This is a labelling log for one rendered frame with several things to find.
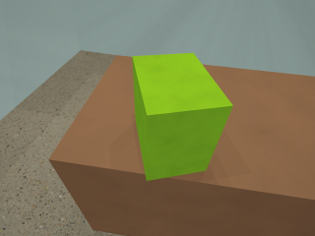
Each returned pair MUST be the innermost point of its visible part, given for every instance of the carton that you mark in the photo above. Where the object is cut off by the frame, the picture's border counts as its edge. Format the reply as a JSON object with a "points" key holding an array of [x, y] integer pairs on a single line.
{"points": [[180, 113]]}

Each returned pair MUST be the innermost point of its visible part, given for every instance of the pedestal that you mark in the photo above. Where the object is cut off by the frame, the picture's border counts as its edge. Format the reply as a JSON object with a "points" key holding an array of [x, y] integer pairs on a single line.
{"points": [[260, 180]]}

